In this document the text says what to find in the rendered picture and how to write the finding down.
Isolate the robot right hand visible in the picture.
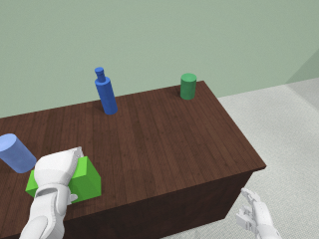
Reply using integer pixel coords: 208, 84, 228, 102
236, 188, 274, 234

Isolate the sponge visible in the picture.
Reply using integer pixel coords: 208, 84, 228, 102
25, 156, 102, 204

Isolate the left robot forearm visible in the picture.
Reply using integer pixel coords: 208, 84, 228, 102
19, 183, 69, 239

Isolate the table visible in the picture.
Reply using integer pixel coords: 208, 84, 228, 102
0, 81, 267, 239

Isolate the robot left hand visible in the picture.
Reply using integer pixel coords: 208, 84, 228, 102
34, 146, 84, 205

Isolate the right robot forearm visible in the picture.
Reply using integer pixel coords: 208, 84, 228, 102
255, 224, 282, 239

